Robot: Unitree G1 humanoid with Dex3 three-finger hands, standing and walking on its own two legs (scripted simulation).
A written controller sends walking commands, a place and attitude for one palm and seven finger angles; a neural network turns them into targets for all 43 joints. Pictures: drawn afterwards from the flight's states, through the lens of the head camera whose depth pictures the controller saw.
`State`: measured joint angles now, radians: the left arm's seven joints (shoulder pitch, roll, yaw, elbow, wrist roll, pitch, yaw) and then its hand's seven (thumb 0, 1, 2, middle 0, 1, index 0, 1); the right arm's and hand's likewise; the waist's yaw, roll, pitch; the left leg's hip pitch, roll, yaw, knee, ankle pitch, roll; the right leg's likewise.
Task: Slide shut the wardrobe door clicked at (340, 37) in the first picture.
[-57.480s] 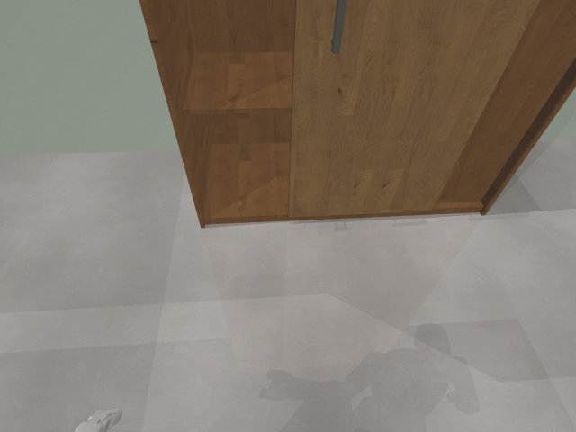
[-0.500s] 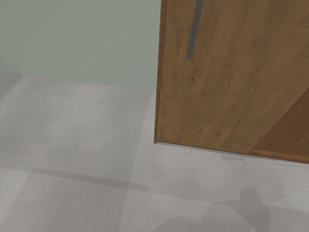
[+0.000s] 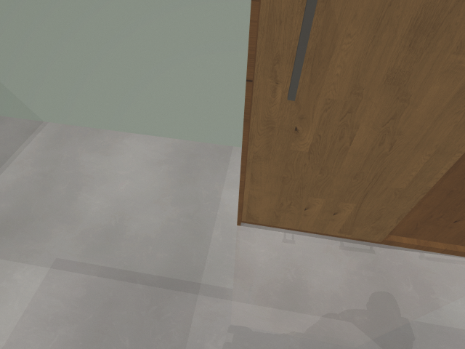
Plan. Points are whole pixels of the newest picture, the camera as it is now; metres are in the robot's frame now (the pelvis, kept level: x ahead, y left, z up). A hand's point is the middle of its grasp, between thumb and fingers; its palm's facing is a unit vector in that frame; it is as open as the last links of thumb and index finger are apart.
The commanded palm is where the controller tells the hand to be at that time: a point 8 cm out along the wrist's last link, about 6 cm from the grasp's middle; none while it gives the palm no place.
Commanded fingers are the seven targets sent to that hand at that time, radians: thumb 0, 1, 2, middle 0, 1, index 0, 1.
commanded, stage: look to check the result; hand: right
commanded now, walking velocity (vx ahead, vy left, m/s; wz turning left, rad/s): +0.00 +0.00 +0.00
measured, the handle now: (303, 36) +0.74 -0.11 +0.18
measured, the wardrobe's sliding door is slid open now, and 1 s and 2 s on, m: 0.00 0.00 0.00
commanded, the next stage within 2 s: stand and wait in 0.54 s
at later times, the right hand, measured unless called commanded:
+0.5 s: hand out of the picture +0.11 -0.22 -0.16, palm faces -0.03 +0.94 -0.33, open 7.4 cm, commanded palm none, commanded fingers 0.00 -0.90 -0.90 0.20 0.30 0.20 0.30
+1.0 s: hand out of the picture +0.12 -0.21 -0.16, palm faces -0.04 +0.95 -0.32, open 7.4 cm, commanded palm none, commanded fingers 0.00 -0.90 -0.90 0.20 0.30 0.20 0.30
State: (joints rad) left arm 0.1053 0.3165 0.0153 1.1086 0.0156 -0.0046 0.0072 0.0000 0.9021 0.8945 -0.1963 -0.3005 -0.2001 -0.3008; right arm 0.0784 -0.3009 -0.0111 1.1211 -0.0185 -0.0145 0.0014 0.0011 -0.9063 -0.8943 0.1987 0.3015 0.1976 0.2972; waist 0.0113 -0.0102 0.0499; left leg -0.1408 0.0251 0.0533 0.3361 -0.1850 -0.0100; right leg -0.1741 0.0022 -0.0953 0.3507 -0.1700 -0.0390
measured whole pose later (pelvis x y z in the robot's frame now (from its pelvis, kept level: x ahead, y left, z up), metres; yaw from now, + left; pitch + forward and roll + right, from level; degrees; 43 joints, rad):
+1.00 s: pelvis +0.04 +0.03 +0.00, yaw +0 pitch +0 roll +0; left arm 0.12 0.31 0.00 1.12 0.01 0.00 0.02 0.00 0.90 0.89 -0.20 -0.30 -0.20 -0.30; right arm 0.09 -0.31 -0.01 1.13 -0.01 -0.02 -0.01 0.00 -0.91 -0.89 0.20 0.30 0.20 0.30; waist 0.01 -0.01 0.05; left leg -0.06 -0.02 0.06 0.28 -0.21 0.03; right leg -0.10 -0.03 -0.09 0.31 -0.20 0.01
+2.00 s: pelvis +0.03 +0.02 +0.00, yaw +1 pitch -1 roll +0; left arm 0.11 0.33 0.00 1.12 0.01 0.00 0.01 0.00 0.90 0.89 -0.20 -0.30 -0.20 -0.30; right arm 0.08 -0.33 0.00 1.14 -0.01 -0.02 0.00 0.00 -0.91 -0.89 0.20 0.30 0.20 0.30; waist 0.01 -0.01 0.05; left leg -0.06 0.00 0.05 0.26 -0.19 0.01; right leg -0.09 -0.02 -0.10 0.29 -0.18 -0.01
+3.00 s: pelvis +0.03 +0.02 +0.00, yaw +1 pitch -1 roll +0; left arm 0.10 0.34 0.00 1.13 0.01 0.00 0.01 0.00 0.90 0.89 -0.20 -0.30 -0.20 -0.30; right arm 0.08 -0.34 0.00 1.14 -0.01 -0.02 0.00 0.00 -0.91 -0.89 0.20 0.30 0.20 0.30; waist 0.01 0.00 0.06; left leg -0.06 0.00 0.05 0.26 -0.19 0.01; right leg -0.09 -0.02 -0.10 0.28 -0.18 -0.01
